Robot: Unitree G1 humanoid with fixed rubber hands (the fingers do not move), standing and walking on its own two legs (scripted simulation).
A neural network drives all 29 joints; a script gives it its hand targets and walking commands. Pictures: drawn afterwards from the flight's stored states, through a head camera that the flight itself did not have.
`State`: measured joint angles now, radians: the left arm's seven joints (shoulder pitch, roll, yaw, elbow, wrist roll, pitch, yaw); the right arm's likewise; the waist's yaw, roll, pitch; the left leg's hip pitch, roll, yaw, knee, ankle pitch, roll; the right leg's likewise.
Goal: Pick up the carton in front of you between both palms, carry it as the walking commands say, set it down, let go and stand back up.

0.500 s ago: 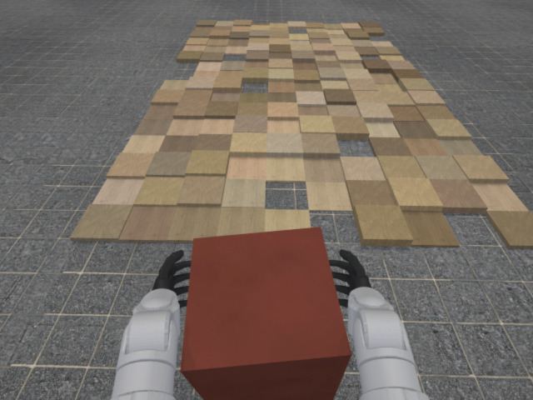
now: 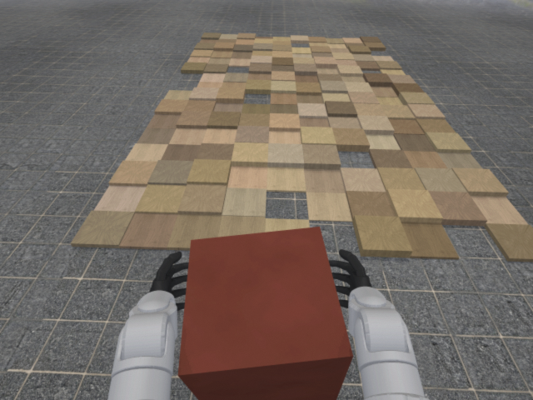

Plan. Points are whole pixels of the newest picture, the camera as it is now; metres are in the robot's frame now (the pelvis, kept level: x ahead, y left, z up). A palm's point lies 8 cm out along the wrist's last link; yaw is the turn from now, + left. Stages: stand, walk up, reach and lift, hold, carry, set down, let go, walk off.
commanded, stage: hold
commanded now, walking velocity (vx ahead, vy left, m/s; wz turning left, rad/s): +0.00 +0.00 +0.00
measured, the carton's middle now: (265, 325) +0.28 +0.00 -0.04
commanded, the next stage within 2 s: carry in 0.26 s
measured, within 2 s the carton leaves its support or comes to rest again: neither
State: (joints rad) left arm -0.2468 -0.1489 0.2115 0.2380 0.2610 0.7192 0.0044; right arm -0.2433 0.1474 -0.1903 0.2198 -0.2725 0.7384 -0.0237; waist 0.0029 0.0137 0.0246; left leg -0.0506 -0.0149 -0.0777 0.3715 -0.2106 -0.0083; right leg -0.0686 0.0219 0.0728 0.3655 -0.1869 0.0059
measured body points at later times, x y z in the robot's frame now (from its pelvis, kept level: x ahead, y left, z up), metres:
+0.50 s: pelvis +0.03 +0.00 -0.01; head -0.01 +0.00 +0.44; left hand +0.32 +0.15 +0.06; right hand +0.33 -0.15 +0.06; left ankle +0.00 +0.12 -0.74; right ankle +0.02 -0.13 -0.75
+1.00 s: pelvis +0.27 +0.02 -0.02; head +0.26 +0.02 +0.43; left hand +0.49 +0.19 +0.06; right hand +0.52 -0.12 +0.06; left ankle +0.38 +0.14 -0.73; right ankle +0.10 -0.09 -0.75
